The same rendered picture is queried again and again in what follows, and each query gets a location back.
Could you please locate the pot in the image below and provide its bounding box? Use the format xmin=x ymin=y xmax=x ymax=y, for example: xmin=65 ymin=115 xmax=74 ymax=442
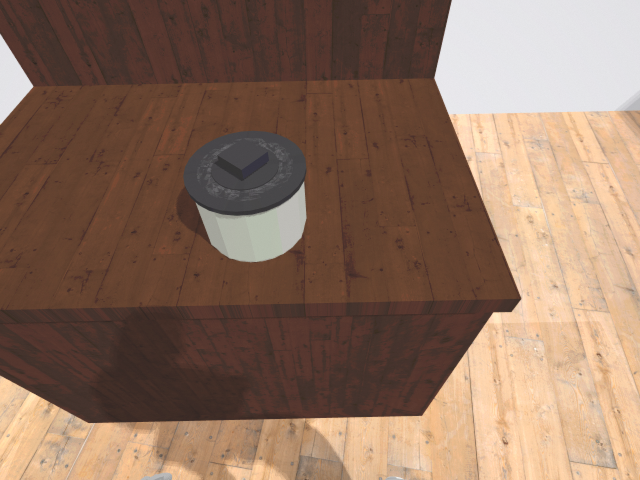
xmin=196 ymin=182 xmax=306 ymax=262

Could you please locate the table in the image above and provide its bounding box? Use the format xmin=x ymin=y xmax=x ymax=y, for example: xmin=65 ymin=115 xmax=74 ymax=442
xmin=0 ymin=0 xmax=521 ymax=423

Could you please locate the lid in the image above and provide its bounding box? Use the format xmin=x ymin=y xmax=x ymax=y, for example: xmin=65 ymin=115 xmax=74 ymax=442
xmin=183 ymin=131 xmax=306 ymax=216

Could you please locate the knob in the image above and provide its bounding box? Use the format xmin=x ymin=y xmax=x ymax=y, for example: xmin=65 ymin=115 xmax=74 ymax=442
xmin=217 ymin=138 xmax=269 ymax=179

